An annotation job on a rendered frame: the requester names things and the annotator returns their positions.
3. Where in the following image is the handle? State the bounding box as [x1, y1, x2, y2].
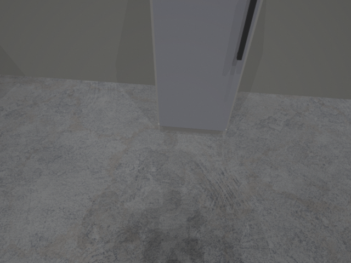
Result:
[237, 0, 257, 60]

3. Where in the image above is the fridge door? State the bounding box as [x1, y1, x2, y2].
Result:
[152, 0, 261, 131]

